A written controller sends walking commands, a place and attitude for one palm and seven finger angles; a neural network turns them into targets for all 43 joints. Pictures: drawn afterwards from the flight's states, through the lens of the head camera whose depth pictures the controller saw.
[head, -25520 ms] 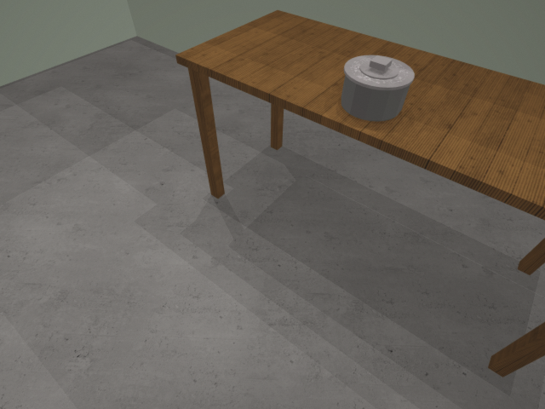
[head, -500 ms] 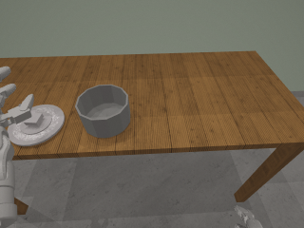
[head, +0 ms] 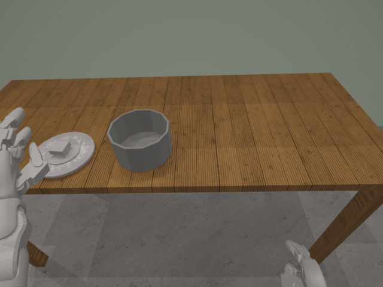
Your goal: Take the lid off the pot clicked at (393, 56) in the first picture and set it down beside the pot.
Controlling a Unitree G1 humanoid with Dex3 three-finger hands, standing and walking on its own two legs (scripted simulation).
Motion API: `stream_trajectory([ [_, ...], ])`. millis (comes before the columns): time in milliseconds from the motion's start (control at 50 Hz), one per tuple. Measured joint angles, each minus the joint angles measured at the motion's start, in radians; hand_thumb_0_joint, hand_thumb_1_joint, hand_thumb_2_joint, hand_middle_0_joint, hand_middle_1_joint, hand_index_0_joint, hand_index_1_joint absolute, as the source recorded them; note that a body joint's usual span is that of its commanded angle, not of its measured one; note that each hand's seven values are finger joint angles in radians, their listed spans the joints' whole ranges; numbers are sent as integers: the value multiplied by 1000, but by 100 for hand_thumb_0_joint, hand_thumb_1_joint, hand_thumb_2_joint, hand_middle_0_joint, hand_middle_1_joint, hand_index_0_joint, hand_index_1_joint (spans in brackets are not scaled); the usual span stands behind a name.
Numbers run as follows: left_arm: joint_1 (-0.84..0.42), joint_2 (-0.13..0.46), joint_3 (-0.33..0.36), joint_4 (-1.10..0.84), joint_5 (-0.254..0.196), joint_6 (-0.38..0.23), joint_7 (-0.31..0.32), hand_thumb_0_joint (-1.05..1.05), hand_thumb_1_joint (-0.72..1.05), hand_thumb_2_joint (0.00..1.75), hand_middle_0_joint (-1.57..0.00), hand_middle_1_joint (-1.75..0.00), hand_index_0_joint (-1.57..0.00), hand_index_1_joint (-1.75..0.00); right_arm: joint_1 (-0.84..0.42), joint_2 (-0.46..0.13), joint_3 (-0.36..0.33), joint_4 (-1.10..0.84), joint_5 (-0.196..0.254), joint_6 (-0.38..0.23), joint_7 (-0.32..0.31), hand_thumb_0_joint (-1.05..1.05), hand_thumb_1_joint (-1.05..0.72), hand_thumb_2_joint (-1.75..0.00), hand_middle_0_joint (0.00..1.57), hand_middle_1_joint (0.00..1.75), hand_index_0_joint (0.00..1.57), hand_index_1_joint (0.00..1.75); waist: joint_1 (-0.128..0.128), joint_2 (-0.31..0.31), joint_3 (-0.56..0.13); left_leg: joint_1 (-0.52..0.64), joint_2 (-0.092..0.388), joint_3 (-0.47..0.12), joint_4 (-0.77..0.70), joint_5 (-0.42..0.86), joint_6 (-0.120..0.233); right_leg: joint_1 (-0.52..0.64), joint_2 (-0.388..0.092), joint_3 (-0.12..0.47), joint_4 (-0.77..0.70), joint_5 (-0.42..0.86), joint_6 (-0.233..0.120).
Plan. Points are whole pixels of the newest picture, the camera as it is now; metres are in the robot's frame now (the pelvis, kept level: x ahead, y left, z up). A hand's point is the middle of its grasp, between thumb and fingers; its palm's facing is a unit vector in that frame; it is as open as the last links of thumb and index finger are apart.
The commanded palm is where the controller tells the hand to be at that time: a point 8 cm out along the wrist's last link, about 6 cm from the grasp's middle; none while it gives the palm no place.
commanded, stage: draw the hand back to the body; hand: left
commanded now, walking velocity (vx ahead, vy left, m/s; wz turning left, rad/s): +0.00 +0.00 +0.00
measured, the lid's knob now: (60, 147) +0.47 +0.46 -0.01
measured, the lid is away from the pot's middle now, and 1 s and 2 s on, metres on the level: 0.25 0.25 0.25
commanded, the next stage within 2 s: step back with the hand held close in 0.62 s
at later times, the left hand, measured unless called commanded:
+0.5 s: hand (36, 208) +0.18 +0.27 +0.16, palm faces +0.37 -0.87 -0.33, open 7.4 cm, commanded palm +0.13 +0.31 +0.17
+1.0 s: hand (28, 209) +0.19 +0.29 +0.15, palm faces +0.28 -0.87 -0.41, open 7.4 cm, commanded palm +0.12 +0.34 +0.17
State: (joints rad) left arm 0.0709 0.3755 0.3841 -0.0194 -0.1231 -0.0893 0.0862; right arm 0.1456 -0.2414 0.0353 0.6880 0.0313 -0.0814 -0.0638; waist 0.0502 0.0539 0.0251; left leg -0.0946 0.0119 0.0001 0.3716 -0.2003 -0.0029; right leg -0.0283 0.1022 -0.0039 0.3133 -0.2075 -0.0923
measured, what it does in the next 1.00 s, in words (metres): shifts its weight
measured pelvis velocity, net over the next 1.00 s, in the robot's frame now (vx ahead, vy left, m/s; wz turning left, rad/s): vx -0.01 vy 0.06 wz -0.02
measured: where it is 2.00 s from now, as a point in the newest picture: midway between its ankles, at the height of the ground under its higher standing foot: outside the picture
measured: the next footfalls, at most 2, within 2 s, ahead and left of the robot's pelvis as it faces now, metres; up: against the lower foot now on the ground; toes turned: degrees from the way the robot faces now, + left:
right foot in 1.72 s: -0.15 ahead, -0.05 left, +0.00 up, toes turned +1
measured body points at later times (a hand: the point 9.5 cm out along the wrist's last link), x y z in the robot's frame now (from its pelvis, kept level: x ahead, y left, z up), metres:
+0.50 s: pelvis +0.00 +0.03 +0.00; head -0.03 +0.02 +0.45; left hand +0.16 +0.31 +0.18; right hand +0.19 -0.19 -0.07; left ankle +0.01 +0.13 -0.75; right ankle -0.02 -0.06 -0.75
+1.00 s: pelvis -0.01 +0.06 +0.00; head +0.00 +0.06 +0.45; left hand +0.17 +0.33 +0.17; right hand +0.17 -0.18 -0.08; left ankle +0.01 +0.13 -0.75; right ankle -0.02 -0.06 -0.75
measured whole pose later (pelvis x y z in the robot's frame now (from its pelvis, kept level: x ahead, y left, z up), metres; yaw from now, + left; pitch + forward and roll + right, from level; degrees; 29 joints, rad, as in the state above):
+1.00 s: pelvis -0.01 +0.06 +0.00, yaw -1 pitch -1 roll -1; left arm 0.57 0.36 0.32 -0.51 -0.07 -0.18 0.06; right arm 0.18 -0.24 0.00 0.57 0.01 -0.04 -0.04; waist 0.02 0.02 0.02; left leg -0.22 -0.04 0.04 0.44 -0.21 0.08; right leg -0.15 0.05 0.03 0.38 -0.21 -0.01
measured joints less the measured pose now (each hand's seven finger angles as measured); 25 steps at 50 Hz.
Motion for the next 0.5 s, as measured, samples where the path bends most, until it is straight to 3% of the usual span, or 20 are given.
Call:
stream_trajectory([
  [500, 427, -40, -100, -403, 18, -23, -19, 1, 89, 90, -21, -31, -21, -30, 26, 24, -6, -27, -32, -28, 10, 2, -91, -90, 20, 29, 20, 30, 5, -9, -9, 33, -28, 13, -5, -3, 34, 39, -29, 12, -19, 4, 37],
])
